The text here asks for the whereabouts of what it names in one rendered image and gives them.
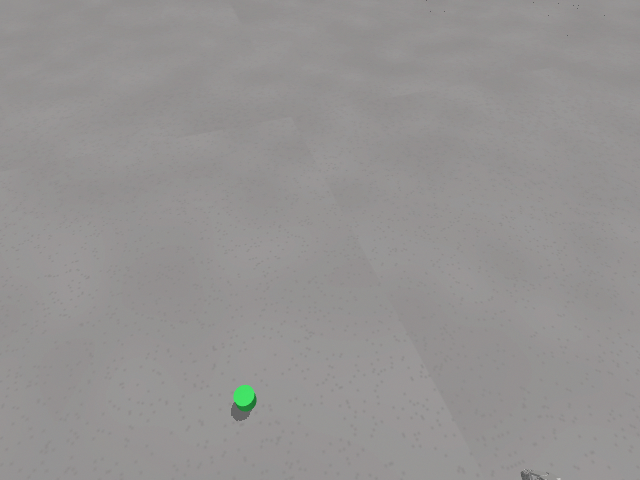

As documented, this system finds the tin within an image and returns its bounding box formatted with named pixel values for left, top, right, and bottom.
left=233, top=385, right=257, bottom=412

